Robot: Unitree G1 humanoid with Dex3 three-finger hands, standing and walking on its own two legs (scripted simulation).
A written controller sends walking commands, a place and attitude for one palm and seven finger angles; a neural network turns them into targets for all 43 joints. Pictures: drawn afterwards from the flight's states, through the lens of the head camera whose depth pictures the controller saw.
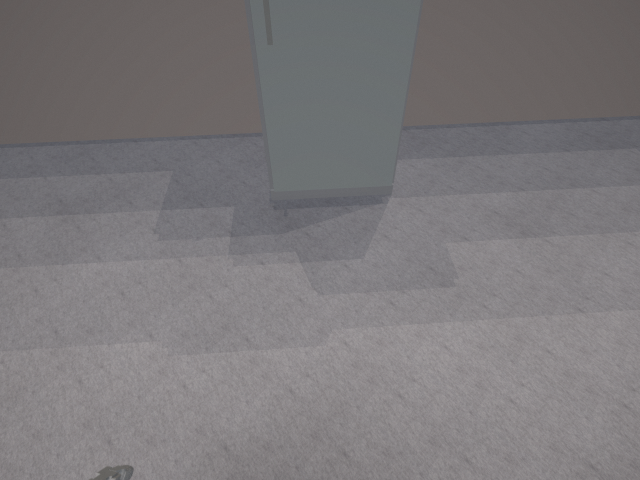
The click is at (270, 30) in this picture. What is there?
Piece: fridge door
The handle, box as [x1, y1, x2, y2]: [263, 0, 272, 44]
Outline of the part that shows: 263,0 267,43 272,44 268,0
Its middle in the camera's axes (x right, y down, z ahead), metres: -0.17 -0.78 +1.14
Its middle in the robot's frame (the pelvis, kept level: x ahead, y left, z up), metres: +1.39 +0.23 +0.18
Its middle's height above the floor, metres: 0.95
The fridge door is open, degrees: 0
